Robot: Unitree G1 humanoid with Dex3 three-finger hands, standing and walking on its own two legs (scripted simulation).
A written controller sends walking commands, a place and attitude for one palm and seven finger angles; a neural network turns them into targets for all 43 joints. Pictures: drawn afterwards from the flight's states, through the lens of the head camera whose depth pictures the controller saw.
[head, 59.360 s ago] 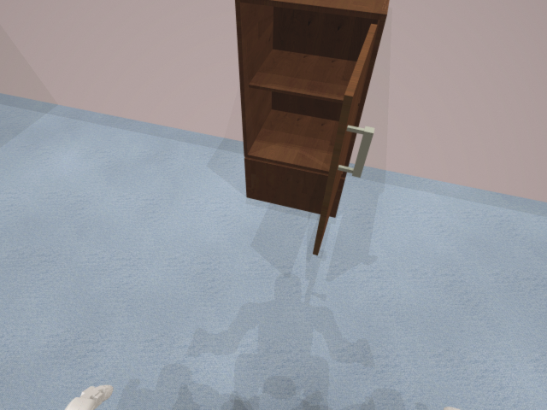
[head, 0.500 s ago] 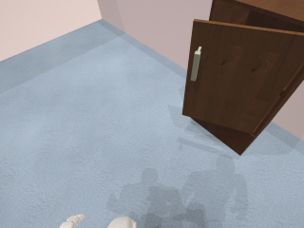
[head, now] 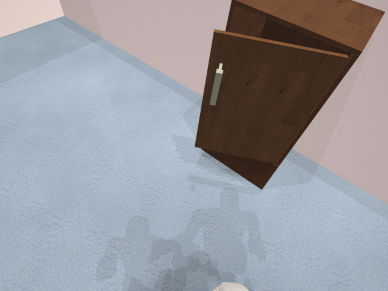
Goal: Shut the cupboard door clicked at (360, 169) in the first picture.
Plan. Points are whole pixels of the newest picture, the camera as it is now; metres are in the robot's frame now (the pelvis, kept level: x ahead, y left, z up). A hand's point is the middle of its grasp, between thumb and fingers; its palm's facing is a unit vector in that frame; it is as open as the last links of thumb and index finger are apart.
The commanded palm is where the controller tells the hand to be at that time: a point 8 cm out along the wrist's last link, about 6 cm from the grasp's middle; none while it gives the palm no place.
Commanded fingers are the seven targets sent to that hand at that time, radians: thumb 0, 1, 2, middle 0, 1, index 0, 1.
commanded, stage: take the last steps up to it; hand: left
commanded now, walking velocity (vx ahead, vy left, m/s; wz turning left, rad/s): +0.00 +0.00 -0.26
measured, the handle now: (216, 84) +0.77 -0.03 -0.06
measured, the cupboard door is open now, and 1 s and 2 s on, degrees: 27 27 27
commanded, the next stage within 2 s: come to a stop and stand still in 0.96 s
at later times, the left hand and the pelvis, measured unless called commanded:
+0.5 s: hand out of the picture +0.09 +0.12 -0.17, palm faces -0.10 -0.98 -0.18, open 7.4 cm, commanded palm none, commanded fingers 0.00 0.90 0.90 -0.20 -0.30 -0.20 -0.30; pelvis +0.05 -0.06 +0.00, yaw -6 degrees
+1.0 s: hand (162, 218) +0.31 +0.10 -0.17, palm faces -0.15 -0.97 -0.19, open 7.4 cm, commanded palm none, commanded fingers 0.00 0.90 0.90 -0.20 -0.30 -0.20 -0.30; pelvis +0.21 -0.08 +0.00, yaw -9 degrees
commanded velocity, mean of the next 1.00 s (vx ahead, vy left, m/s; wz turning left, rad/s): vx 0.24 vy -0.08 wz -0.10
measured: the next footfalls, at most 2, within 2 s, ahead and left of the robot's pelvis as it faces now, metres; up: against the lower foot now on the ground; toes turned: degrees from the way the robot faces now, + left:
right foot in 0.26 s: +0.00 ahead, -0.14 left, +0.00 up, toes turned -8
left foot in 0.66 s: +0.24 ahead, +0.04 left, +0.00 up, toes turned +0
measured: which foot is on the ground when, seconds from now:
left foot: down 0.00-0.26, up 0.28-0.64, down 0.66-1.00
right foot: up 0.00-0.24, down 0.26-0.68, up 0.70-1.00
